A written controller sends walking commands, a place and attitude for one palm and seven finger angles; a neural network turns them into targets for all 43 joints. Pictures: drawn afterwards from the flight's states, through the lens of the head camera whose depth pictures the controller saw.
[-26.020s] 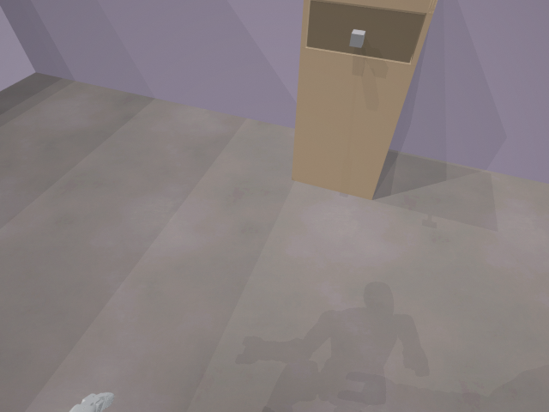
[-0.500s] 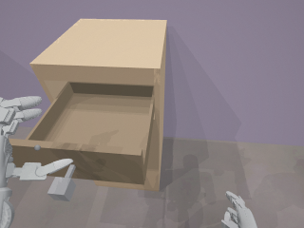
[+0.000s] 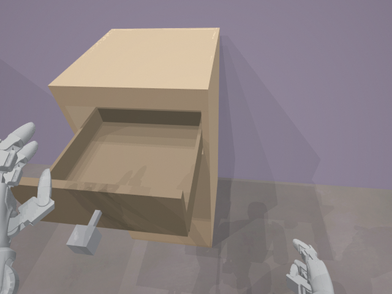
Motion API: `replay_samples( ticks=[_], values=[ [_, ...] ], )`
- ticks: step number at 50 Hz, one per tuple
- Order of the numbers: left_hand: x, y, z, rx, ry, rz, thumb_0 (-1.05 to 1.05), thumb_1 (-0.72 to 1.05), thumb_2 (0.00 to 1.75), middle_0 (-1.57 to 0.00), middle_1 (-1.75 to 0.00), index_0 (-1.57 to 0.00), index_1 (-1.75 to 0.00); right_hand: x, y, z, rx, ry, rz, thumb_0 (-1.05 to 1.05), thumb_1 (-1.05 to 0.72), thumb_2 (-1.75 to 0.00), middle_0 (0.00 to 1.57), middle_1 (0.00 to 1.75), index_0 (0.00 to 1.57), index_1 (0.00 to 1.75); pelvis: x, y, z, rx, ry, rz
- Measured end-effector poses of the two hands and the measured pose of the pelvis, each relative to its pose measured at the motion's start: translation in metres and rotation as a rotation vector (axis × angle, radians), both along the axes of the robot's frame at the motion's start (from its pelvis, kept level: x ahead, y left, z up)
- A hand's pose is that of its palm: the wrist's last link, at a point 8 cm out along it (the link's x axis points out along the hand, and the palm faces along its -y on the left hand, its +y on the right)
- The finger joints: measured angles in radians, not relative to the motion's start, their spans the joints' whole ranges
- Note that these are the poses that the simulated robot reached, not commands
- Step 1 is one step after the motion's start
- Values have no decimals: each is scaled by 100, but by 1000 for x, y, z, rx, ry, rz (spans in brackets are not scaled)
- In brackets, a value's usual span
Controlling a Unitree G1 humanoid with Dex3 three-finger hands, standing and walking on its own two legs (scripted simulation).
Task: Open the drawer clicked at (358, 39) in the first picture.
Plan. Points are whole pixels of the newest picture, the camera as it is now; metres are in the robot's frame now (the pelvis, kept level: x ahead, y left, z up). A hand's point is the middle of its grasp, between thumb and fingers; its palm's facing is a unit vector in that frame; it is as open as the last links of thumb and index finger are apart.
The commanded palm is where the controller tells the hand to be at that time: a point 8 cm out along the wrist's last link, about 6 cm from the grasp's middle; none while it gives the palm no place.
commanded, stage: draw the hand back to the body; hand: left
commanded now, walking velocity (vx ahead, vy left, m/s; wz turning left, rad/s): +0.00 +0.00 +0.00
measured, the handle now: (89, 229) +0.22 +0.26 +0.02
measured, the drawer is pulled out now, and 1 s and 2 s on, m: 0.27 0.27 0.27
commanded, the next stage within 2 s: step back with the hand held close in 0.12 s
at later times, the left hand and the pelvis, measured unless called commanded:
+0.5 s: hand (36, 210) +0.17 +0.26 +0.19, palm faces +0.32 -0.80 -0.51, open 7.4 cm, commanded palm +0.10 +0.31 +0.21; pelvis -0.03 +0.03 +0.00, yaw +0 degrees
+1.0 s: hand out of the picture +0.08 +0.28 +0.20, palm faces +0.43 -0.78 -0.45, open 7.4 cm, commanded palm +0.02 +0.33 +0.21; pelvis -0.10 +0.05 -0.02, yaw +1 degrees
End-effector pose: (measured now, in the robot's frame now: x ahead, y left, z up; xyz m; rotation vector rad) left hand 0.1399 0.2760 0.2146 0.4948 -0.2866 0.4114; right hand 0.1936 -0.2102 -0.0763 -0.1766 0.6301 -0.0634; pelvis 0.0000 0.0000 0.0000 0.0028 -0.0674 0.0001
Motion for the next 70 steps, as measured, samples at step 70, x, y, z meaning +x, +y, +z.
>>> replay_samples(
  ticks=[70],
  values=[
    [-170, -19, 12, 226, -36, -219, 1, 89, 90, -21, -31, -22, -31, -223, 2, -21, 3, 93, -33, 1, -90, -90, 21, 30, 20, 30, -207, 8, -15, -21, 135, -38]
  ],
)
